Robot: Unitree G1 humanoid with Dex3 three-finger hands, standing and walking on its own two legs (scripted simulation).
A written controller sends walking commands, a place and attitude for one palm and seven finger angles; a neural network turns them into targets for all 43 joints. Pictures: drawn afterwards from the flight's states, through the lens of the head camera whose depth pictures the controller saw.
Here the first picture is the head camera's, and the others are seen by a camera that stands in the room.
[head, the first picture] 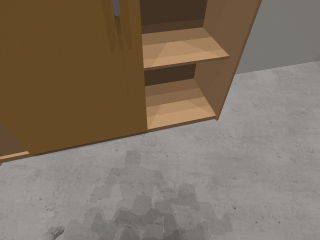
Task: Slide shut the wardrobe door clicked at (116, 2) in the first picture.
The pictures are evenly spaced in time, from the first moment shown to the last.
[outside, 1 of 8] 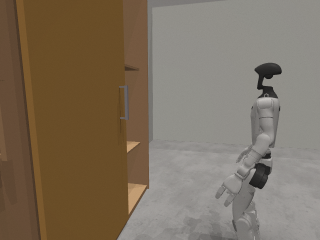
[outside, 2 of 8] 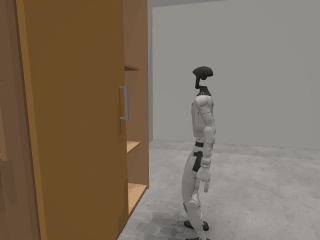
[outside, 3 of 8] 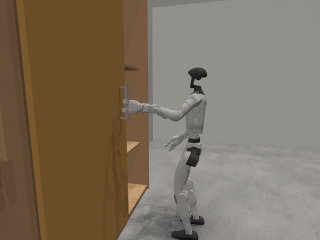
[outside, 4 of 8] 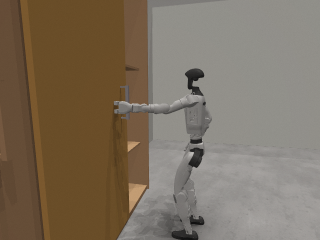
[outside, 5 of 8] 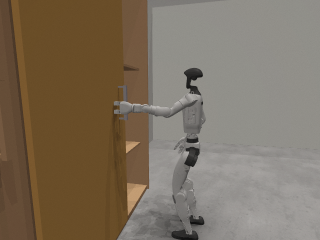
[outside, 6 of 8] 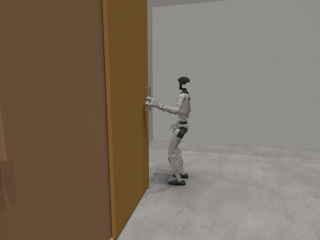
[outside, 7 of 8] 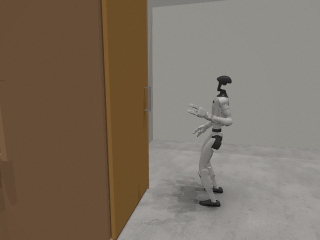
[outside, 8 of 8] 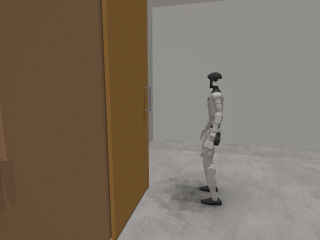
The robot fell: no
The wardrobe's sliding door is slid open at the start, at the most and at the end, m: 0.59 0.61 0.01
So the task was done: yes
